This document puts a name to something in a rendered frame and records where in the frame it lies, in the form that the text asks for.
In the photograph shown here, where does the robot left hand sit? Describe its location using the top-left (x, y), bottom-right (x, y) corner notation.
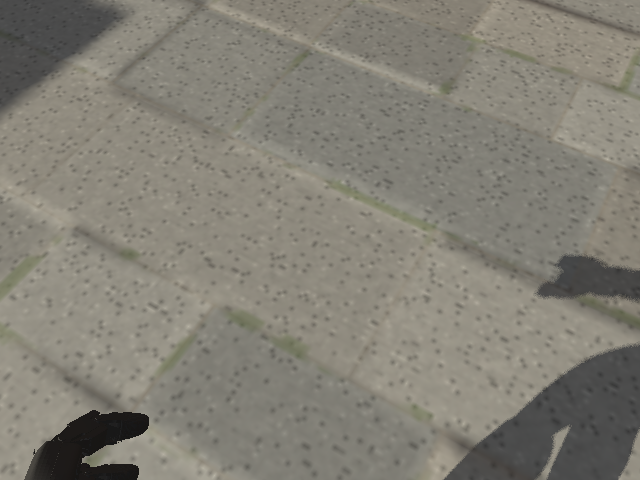
top-left (24, 410), bottom-right (149, 480)

